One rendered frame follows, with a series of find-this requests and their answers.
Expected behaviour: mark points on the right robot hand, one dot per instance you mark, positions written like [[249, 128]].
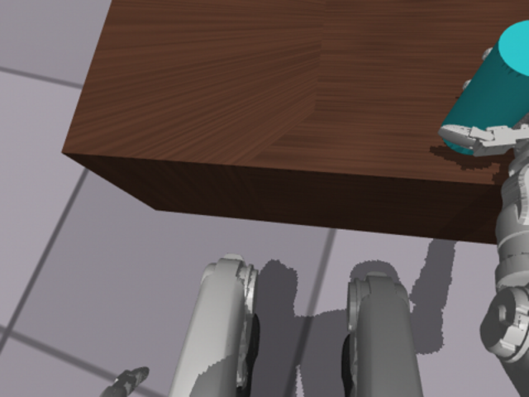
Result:
[[493, 140]]

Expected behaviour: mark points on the right robot arm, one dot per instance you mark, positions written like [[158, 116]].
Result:
[[505, 328]]

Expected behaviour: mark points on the left robot hand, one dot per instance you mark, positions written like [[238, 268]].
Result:
[[126, 382]]

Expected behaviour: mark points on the can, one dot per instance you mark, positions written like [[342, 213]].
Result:
[[498, 94]]

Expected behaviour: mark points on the left robot foot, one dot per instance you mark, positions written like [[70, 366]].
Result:
[[244, 391]]

